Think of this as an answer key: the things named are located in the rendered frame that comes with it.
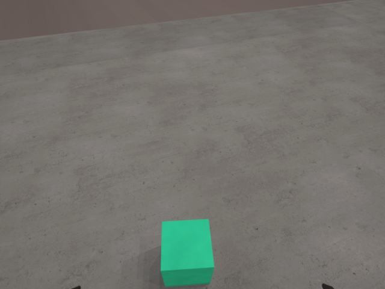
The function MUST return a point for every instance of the carton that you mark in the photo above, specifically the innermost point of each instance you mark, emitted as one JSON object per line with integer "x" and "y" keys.
{"x": 186, "y": 253}

